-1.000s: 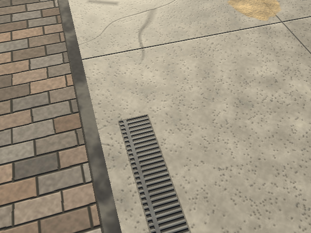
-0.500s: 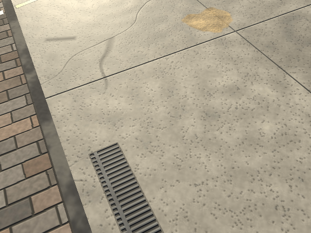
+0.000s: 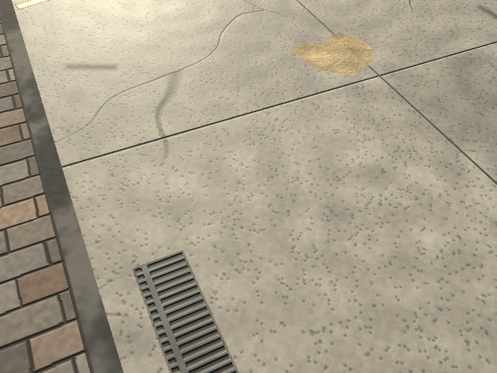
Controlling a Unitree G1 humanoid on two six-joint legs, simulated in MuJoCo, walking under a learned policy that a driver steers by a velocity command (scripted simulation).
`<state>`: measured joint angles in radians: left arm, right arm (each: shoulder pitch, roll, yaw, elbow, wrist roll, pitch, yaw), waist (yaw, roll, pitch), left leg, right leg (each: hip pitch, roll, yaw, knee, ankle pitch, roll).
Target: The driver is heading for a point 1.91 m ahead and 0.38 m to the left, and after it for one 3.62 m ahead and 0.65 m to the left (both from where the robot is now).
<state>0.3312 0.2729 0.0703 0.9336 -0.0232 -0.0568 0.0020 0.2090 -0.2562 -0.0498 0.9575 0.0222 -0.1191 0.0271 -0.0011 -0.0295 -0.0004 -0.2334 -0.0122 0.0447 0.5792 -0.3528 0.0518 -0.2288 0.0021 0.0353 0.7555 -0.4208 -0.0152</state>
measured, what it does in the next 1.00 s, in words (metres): walks ahead: right foot, then left foot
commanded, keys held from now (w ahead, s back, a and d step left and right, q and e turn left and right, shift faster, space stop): w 0.36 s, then no key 0.34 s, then w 0.30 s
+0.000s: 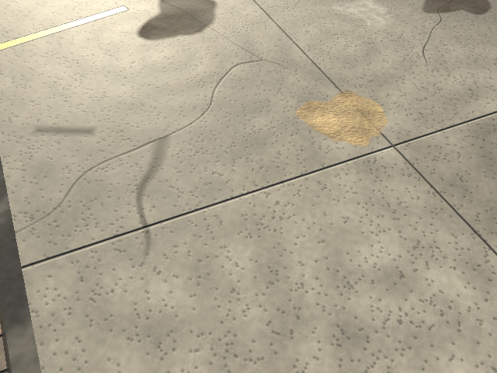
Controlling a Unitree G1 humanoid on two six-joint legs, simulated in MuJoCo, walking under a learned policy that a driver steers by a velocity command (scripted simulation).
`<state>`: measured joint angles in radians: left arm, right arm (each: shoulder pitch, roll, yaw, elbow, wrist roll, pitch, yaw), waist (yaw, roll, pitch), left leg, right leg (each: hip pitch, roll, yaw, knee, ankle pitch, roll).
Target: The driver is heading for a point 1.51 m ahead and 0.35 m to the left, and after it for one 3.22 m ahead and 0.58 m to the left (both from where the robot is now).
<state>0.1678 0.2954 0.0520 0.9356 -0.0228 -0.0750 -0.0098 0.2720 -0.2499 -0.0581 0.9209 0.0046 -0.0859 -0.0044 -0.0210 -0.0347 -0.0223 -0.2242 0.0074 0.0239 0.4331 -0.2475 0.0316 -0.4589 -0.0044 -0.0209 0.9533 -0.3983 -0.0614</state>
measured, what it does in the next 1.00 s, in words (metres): walks ahead: right foot, then left foot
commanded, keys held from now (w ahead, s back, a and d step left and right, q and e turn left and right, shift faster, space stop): w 1.00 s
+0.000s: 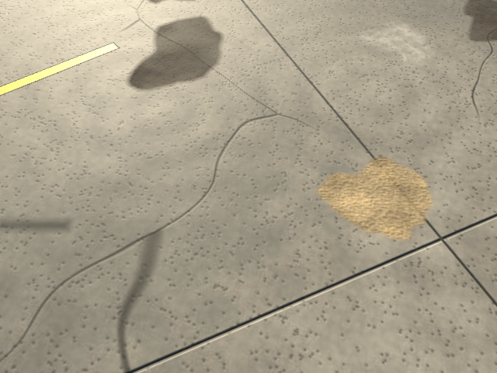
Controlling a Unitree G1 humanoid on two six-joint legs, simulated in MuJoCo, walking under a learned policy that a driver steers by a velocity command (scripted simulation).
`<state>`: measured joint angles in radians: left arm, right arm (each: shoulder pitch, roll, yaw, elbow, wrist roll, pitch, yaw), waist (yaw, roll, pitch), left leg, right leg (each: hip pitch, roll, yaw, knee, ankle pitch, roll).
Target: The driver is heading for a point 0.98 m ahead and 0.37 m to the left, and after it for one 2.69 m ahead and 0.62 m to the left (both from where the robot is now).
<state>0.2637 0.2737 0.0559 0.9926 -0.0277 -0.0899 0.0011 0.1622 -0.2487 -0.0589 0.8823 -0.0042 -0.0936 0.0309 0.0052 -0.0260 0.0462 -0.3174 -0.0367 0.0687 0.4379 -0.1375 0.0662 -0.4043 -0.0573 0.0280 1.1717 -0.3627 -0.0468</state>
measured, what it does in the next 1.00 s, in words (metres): walks ahead, turning left: right foot, then left foot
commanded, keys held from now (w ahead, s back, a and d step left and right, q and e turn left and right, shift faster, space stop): w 0.14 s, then w+q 0.14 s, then q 0.38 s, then w+q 0.34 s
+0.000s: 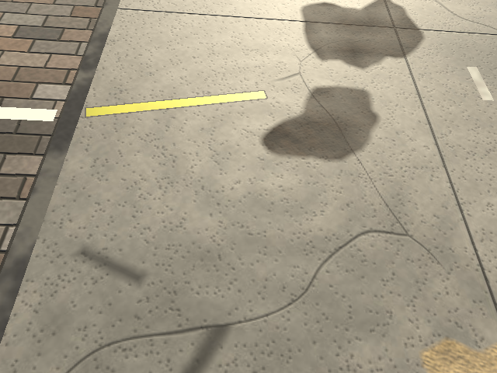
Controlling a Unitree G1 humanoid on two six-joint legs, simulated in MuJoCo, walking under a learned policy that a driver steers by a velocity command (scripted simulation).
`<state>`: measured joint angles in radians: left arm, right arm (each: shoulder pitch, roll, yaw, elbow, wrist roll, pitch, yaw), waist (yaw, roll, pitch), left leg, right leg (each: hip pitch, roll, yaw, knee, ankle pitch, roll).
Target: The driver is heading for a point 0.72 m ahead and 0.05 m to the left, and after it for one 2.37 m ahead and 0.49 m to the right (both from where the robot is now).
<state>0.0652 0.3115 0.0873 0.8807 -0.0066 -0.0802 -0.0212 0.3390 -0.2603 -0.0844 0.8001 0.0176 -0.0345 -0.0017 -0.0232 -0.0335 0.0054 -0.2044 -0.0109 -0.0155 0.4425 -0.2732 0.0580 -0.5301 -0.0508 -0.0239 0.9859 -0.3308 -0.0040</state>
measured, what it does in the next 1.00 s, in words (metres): walks ahead: right foot, then left foot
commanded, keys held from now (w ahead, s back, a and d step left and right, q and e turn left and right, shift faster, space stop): w+q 0.20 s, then w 0.72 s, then e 0.08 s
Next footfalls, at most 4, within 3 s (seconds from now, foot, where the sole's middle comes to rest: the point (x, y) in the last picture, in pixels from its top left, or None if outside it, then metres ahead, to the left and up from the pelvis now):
0.30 right None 0.33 -0.13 -0.78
0.78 left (164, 346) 0.56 0.19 -0.78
1.28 right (231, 269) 0.80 0.01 -0.78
1.72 left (155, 268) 0.80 0.24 -0.78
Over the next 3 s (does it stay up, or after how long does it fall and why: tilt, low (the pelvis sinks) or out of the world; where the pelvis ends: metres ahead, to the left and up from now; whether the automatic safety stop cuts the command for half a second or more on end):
stays up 0.72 0.11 -0.01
